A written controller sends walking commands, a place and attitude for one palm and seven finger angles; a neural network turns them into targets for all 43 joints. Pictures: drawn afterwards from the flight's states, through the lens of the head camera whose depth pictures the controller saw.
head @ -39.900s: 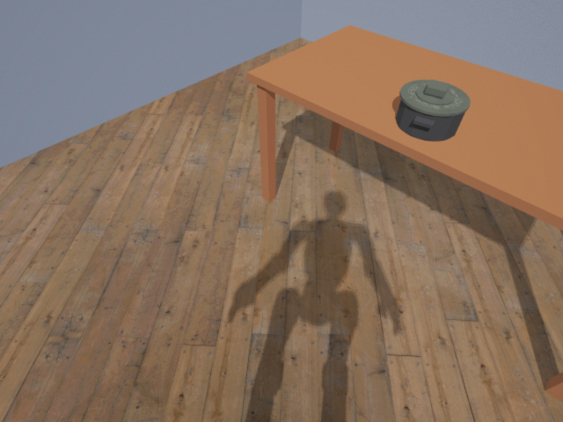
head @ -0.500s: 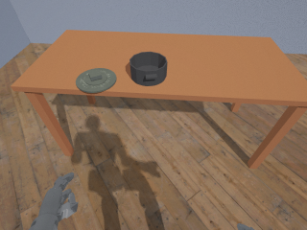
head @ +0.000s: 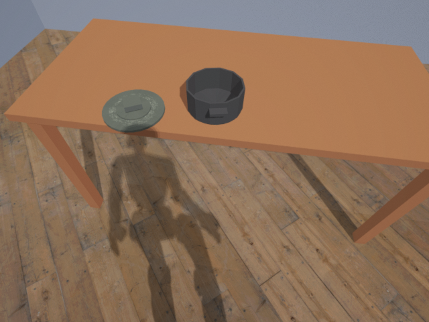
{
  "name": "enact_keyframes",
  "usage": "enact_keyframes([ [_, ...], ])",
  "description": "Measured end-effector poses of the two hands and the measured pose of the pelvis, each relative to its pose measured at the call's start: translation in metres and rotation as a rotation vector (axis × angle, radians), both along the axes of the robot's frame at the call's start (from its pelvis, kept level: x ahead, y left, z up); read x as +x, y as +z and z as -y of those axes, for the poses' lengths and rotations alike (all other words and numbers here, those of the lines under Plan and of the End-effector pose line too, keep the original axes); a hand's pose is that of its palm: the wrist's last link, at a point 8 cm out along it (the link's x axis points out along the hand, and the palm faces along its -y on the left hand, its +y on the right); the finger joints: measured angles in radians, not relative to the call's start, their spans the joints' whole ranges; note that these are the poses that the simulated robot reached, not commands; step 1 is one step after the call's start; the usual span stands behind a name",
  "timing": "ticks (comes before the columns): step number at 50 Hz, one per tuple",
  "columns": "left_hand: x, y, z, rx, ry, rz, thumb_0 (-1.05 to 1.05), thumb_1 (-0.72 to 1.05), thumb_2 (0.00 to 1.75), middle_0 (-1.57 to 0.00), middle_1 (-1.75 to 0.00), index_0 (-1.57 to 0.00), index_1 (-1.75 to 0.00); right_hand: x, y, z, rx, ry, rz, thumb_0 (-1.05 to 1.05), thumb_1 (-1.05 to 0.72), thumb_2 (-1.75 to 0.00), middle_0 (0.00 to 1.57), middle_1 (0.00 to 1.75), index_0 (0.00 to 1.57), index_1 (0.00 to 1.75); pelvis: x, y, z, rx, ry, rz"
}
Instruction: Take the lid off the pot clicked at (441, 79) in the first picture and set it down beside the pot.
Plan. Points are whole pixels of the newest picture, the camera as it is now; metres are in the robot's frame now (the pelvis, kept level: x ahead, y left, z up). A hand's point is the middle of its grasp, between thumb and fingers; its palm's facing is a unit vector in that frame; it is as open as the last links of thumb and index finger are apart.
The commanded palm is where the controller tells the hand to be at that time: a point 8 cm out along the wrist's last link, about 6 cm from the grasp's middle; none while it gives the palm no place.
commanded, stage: stop stepping back and stand still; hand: left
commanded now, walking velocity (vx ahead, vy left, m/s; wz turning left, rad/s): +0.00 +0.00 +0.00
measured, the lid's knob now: (132, 102) +0.70 +0.30 -0.06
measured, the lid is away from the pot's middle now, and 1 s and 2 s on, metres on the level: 0.26 0.26 0.26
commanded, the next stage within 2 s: let the arm hang, fingers relaxed in 0.30 s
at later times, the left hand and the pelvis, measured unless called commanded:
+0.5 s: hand out of the picture +0.07 +0.19 -0.17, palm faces +0.01 -0.98 -0.20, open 7.3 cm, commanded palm none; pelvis +0.02 +0.02 +0.00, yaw -1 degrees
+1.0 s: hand out of the picture +0.01 +0.18 -0.17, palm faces +0.01 -0.98 -0.19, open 7.3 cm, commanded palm none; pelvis +0.00 +0.01 +0.00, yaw -2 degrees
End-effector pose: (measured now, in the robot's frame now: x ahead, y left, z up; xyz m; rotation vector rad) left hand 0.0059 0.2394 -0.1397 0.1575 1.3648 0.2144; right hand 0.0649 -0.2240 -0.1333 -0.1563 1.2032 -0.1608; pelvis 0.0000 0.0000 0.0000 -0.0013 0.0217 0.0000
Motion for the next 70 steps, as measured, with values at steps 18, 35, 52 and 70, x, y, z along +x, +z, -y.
enact_keyframes([
  [18,0.064,-0.003,0.002,-0.036,-0.064,0.088,0.0,0.92,0.9,-0.2,-0.3,-0.2,-0.3,-0.036,-0.004,-0.009,-0.016,-0.096,-0.116,0.0,-0.92,-0.9,0.2,0.3,0.2,0.3,0.018,0.001,-0.013,-0.004,-0.02,0.03],
  [35,0.041,-0.001,-0.002,-0.025,-0.061,0.02,0.0,0.93,0.9,-0.2,-0.3,-0.2,-0.3,-0.094,-0.008,-0.033,0.037,-0.138,-0.253,0.0,-0.91,-0.9,0.2,0.3,0.2,0.3,0.012,0.003,-0.016,-0.003,-0.026,0.038],
  [52,-0.001,-0.005,0.011,-0.055,-0.036,-0.061,0.0,0.93,0.9,-0.2,-0.3,-0.2,-0.3,-0.08,-0.005,-0.024,0.018,-0.12,-0.206,0.01,-0.91,-0.9,0.2,0.3,0.2,0.3,0.004,0.005,-0.013,-0.005,-0.028,0.041],
  [70,-0.007,-0.004,0.013,-0.055,-0.037,-0.071,0.01,0.93,0.9,-0.2,-0.3,-0.2,-0.3,-0.088,-0.006,-0.026,0.028,-0.116,-0.225,0.0,-0.92,-0.9,0.2,0.3,0.2,0.3,-0.001,0.006,-0.012,-0.004,-0.026,0.039],
])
